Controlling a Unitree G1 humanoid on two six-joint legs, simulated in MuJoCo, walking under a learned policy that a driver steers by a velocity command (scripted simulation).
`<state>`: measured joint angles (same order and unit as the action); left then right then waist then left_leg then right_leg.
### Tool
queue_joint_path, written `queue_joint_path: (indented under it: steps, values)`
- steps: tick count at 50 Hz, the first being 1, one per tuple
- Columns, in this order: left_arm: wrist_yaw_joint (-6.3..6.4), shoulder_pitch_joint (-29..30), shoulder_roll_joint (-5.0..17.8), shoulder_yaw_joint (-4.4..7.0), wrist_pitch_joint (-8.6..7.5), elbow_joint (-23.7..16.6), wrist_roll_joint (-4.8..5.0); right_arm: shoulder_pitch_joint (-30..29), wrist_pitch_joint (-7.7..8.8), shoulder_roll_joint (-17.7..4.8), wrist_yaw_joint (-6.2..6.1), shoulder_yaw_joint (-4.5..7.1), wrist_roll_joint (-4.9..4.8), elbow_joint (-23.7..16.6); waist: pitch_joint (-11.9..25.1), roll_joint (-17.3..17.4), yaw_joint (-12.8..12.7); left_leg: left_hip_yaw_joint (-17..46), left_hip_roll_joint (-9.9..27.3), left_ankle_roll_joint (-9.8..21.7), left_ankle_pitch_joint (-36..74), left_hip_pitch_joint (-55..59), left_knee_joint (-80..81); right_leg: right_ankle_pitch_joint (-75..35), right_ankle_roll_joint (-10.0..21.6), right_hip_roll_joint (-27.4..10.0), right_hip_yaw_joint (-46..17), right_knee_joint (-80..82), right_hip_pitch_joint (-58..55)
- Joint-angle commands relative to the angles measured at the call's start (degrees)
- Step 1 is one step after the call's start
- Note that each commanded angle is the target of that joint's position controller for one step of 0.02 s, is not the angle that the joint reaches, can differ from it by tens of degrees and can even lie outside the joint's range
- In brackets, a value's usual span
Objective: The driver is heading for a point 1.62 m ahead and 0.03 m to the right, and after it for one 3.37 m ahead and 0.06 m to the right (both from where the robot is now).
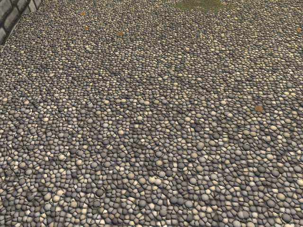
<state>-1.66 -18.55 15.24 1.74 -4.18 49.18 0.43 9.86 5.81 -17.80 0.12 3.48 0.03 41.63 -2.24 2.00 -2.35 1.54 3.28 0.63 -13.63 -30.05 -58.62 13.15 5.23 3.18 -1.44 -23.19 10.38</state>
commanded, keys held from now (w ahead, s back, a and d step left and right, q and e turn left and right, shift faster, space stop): w+e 0.36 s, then w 0.30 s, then w+q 0.34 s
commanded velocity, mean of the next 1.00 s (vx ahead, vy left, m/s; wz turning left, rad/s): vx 0.49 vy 0.00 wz -0.23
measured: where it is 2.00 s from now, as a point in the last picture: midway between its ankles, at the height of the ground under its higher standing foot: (190, 110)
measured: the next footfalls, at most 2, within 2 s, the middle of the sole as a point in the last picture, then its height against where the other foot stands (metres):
left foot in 0.32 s outside the picture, level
right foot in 0.80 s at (232, 205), level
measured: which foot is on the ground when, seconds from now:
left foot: up 0.00-0.30, down 0.32-0.80, up 0.82-1.00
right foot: down 0.00-0.34, up 0.36-0.78, down 0.80-1.00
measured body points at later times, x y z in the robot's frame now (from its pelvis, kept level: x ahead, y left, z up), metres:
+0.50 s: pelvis +0.30 +0.01 -0.01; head +0.34 +0.00 +0.44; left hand +0.47 +0.26 -0.12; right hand +0.36 -0.28 -0.12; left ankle +0.37 +0.10 -0.75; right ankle +0.22 -0.10 -0.66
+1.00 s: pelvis +0.56 -0.13 +0.00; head +0.58 -0.16 +0.45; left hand +0.67 +0.09 -0.12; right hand +0.60 -0.39 -0.14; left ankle +0.60 +0.01 -0.66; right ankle +0.54 -0.23 -0.75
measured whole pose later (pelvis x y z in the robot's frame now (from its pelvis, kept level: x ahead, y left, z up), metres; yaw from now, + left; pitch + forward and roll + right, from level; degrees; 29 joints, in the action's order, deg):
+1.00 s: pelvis +0.56 -0.13 +0.00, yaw -12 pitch +2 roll +0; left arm 0.3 -18.6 11.6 0.3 -5.5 45.0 -4.0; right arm 15.1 6.5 -15.1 4.1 0.6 4.0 47.5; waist -1.2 2.9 -0.9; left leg 2.7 2.9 3.4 -11.8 -35.3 -64.7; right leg 10.6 2.6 0.0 6.5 -20.8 12.5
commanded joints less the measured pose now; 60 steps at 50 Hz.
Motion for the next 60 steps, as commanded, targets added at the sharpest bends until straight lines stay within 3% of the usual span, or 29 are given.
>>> queue_joint_path:
  steps: [1,6,11,14,15,16,17,18,19,20,21,22,23,25,28,31,35,37,39,40,41,42,43,44,45,46,49,53,60]
  values:
    - [1.49,-0.25,11.24,2.75,-0.81,-3.86,0.3,-4.15,0.26,-5.09,-0.18,1.73,0.57,-4.83,-0.4,-5.13,0.81,1.6,0.72,-2.05,8.31,-10.17,8.19,-9.9,8.09,-12.87,-16.26,13.96,-6.66]
    - [3.02,-4.26,10.67,3.03,0.1,-3.18,0.73,-14.03,0.65,-1.81,0.79,0.63,-0.15,-8.11,-1.82,-7.07,-2.08,0.31,-2.61,-4.02,19.7,-5.86,24.81,-13.48,5.54,-9.66,-12.51,12.74,-3.27]
    - [3.78,-7.83,10.56,3.58,1.22,-2.62,1.24,-19.6,1.97,-2.77,2.3,0.58,-0.58,-10.32,-2.38,-6.9,-3.18,1.75,-3.97,-2.25,20.2,-4.64,32.54,-15.31,5.21,-12.28,-17.57,7.84,-9.1]
    - [4.08,-6.06,11.39,4.35,2.03,-3.55,0.88,-14.12,2.4,-5.29,1.98,1.55,-0.63,-9.29,0.04,-9.33,0.28,1.02,-4.89,0.2,13.05,3.35,33.04,-29.17,3.71,-13.09,-19.04,1.55,-11.24]
    - [3.8,-5.12,11.18,4.28,2.23,-4.27,0.57,-7.36,2.52,-7.31,1.41,2.56,-0.57,-7.72,5.05,-9.68,3.57,-0.56,-5.59,1.93,13.2,12.98,33.81,-37.47,2.48,-10.93,-17.92,-5.34,-10.72]
    - [3.33,-2.89,10.02,3.65,2.33,-5.96,0.1,2.12,2.47,-9.11,0.84,3.22,0.04,-6.4,13.42,-9.18,8.74,3.09,-0.73,5.16,13.28,29.26,31.72,-34.92,0.81,-8.06,-16.82,-17.5,-4.41]
    - [3.04,-8.38,4.62,2.24,2.06,-7.17,-0.51,10.15,1.98,-13.12,0.32,4.21,1.05,-5.5,24.14,2.47,7.91,21.44,13.18,11.59,6.5,52.32,29.62,-11.88,-2.41,-0.8,-12.43,-37.72,13.07]
    - [2.82,-13.22,3.98,1.23,1.6,-7.7,1.11,10.8,1.67,-10.55,0.96,3.45,0.46,-4.47,30.02,17.89,5.57,43.66,22.03,16.25,-4.51,59.73,37.42,20.71,-3.98,2.22,-10.64,-50.84,26.04]
    - [2.76,-9.27,9.85,2.68,1.52,-6.95,2.19,8.34,1.22,-5.68,0.77,2.29,-0.26,-4.8,20.41,9.63,6.69,39.25,19.42,13.87,-12.3,51.86,40.43,16.98,-4.28,-2.28,-11.19,-54.73,30.46]
    - [2.69,-3.3,11.26,2.96,1.49,-8.13,2.13,5.62,0.71,-4.12,0.53,1.81,-0.31,-4.57,11.85,3.45,7.02,29.65,16.71,11.94,-9.57,42.24,41.69,12.1,-4.44,-4.38,-8.22,-53.68,30.52]
    - [2.64,0.13,9.86,2.76,1.24,-9.09,1.28,3.72,0.56,-3.96,0.75,1.59,0.25,-3.53,5.81,-0.69,5.62,23.82,14.34,11.59,-2.35,32.93,43.68,9.21,-4.47,-6.08,-6.92,-50.85,29.12]
    - [2.51,1.18,9.01,2.95,1.2,-9.45,0.66,2.64,0.79,-3.12,0.83,1.29,0.78,-2.89,3.7,-0.33,4.09,19.56,12.41,11.5,2.67,27.65,45.15,7.55,-4.22,-7.66,-7.01,-47.93,26.98]
    - [2.24,0.23,7.62,2.74,1.39,-9.4,0.99,2.03,1.03,-3.05,0.95,1.22,1.06,-2.33,2.73,1.46,2.7,16.66,11.15,11.66,5.03,24.08,46.79,7.06,-4.11,-8.48,-6.78,-46.27,24.61]
    - [2.05,-0.18,5.17,2.1,1.87,-9.38,1.08,1.75,1.64,-2.89,1.23,1.29,0.15,-1.04,1.9,2.5,1.54,12.53,10.54,12.83,8.19,21.1,49.45,7.33,-4.28,-9.23,-5.68,-41.4,23.68]
    - [1.61,4.88,3.8,1.06,1.49,-11.4,-0.23,2.35,1.85,-5.79,1.18,2.07,-0.6,0.58,0.34,1.41,1.97,7.9,10.53,13.87,12.37,20.43,52.1,0.64,-5.12,-10.73,-3.86,-30.77,25.41]
    - [0.52,10.71,3.39,0.31,0.21,-12.57,-0.09,3.22,1.05,-7.24,0.99,2.27,-1.11,1.4,-0.34,0.75,3.98,1.79,7.62,11.92,15.41,19.67,52.19,-10.04,-5.14,-9.5,-0.83,-18.56,21.6]
    - [-0.15,17.67,5.0,0.65,-0.37,-15.23,0.48,8.99,-0.26,-9.13,0.99,2.48,-2.11,4.08,-1.12,1.31,5.99,2.82,9.65,10.15,15.37,24.03,49.67,-11.77,-4.56,-7.49,0.19,-10.67,19.41]
    - [-0.33,16.97,6.56,1.38,-0.66,-15.55,0.52,9.84,-1.17,-10.06,0.77,2.6,-2.23,4.84,-0.53,1.97,4.37,4.49,11.04,8.96,16.89,26.52,46.42,-8.69,-3.58,-6.28,0.41,-7.63,16.36]
    - [0.18,6.37,9.98,3.52,-0.76,-12.57,0.22,9.39,-1.7,-8.95,0.47,1.88,-1.97,4.98,5.57,1.34,-1.85,1.97,7.62,6.19,26.36,23.86,33.4,-8.4,-1.39,-4.13,2.11,-4.28,-0.13]
    - [0.92,-3.11,13.84,4.93,-0.56,-11.09,-0.56,9.1,-1.49,-5.67,0.43,0.44,-0.82,3.78,13.15,-1.93,-6.11,-0.57,4.3,3.61,17.67,15.29,18.28,-8.72,1.62,-11.71,-4.89,-5.9,-15.01]
    - [1.37,-6.96,19.24,5.98,0.17,-10.63,-1.61,15.25,-0.71,1.19,0.36,-1.57,-0.74,2.06,21.33,-17.05,-3.63,-3.15,-4.38,-0.52,-12.91,-4.92,-2.94,1.52,9.45,-26.96,-29.67,-0.93,-31.86]
    - [1.18,-7.68,14.29,4.74,0.17,-10.63,-1.25,14.0,-0.19,-3.95,0.32,-0.41,-2.09,3.03,22.14,-14.19,-5.38,4.84,-3.63,-0.46,-20.2,-10.27,-11.9,7.96,10.41,-27.22,-37.99,4.15,-29.65]
    - [1.0,-11.32,3.99,0.6,-2.25,-8.01,-6.42,12.04,2.23,-0.25,3.39,-1.89,5.47,4.04,10.05,-12.18,-6.12,9.3,-5.53,4.03,-9.46,-16.65,-12.3,22.43,8.84,-22.31,-31.6,7.66,-23.01]
    - [0.8,-4.64,2.95,0.26,-2.9,-7.51,-4.75,8.83,2.82,-0.53,3.17,-1.45,4.94,3.9,1.82,-12.46,-2.8,5.14,-2.2,4.37,-4.93,-20.26,-14.93,16.71,8.26,-21.69,-23.51,9.55,-14.95]
    - [1.34,-2.51,1.31,-0.48,-2.73,-7.72,-3.71,9.93,2.76,-0.47,2.81,-1.84,5.32,3.41,5.45,-9.53,-0.72,4.44,0.2,5.24,-2.05,-16.88,-12.91,9.66,8.1,-21.32,-19.67,9.98,-12.94]
    - [1.9,0.07,0.09,-0.96,-2.71,-8.21,-3.63,9.11,2.49,0.88,3.19,-2.49,5.31,3.43,5.16,-6.63,1.12,4.89,2.16,5.14,0.44,-13.7,-11.37,2.22,7.57,-21.16,-16.35,10.89,-8.62]
    - [2.46,3.45,1.56,-0.46,-2.37,-9.05,-4.88,7.16,1.01,0.31,4.7,-2.58,3.89,3.22,4.69,-6.29,2.72,4.6,3.23,2.41,3.74,-11.32,-6.25,-7.14,8.24,-20.48,-7.04,15.29,-4.49]
    - [1.86,-0.08,3.33,-0.17,-3.19,-6.63,-6.54,1.49,0.23,2.09,5.95,-3.49,3.69,2.02,2.87,-4.46,2.09,2.1,3.71,0.66,15.08,-13.81,5.31,-20.34,9.0,-19.09,4.05,16.77,-4.89]
    - [0.26,-6.5,5.6,0.23,-2.92,-0.99,-6.11,-6.46,-1.52,1.07,5.59,-2.85,3.33,-0.31,-1.07,-5.53,0.57,-1.53,0.61,3.02,19.99,-10.98,20.36,-26.76,6.41,-20.33,11.6,13.95,-12.14]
